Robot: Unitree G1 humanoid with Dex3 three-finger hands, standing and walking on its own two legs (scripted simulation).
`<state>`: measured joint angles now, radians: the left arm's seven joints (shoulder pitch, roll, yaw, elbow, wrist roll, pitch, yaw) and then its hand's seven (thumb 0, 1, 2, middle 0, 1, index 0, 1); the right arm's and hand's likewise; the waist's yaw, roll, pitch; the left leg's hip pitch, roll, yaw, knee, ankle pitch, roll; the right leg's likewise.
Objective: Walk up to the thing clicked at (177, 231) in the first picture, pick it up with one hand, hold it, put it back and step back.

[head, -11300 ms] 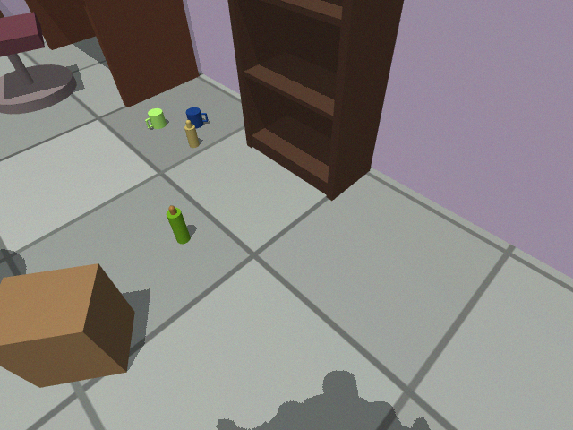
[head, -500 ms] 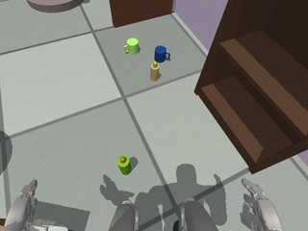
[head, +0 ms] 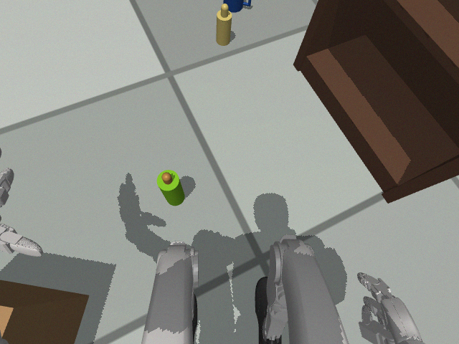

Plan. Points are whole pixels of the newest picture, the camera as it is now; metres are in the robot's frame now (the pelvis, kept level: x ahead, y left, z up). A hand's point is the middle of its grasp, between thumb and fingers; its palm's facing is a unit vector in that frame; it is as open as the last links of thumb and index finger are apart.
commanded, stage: go down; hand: left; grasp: from the side
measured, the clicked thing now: (171, 187) +0.48 +0.17 -0.39
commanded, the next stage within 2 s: approach in 1.24 s
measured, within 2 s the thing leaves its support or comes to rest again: neither
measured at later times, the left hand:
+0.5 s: hand (29, 191) +0.38 +0.37 -0.09, palm faces +0.10 -0.99 -0.11, open 17.5 cm
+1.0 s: hand (32, 183) +0.40 +0.37 -0.10, palm faces +0.09 -0.99 -0.09, open 17.5 cm
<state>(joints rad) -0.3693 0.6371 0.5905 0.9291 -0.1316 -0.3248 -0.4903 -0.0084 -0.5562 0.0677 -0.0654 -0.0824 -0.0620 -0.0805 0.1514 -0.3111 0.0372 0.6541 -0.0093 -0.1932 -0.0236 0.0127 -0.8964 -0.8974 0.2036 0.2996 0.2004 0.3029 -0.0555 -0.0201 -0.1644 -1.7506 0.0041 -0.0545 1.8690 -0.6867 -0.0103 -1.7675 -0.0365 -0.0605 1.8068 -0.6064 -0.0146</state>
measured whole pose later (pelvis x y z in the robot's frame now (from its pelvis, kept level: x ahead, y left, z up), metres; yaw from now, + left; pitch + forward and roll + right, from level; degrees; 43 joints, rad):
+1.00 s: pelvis -0.02 +0.01 -0.10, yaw -2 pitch +33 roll -6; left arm -0.63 0.82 0.73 1.07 -0.14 -0.37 -0.66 -0.01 -0.56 0.07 -0.05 -0.07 -0.04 -0.07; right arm 0.15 -0.37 0.10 0.67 -0.03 -0.18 -0.01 0.01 -0.92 -0.90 0.20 0.30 0.20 0.30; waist -0.11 -0.02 -0.11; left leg -2.08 -0.01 -0.08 2.21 -0.70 0.01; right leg -2.07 -0.05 -0.08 2.11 -0.61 0.00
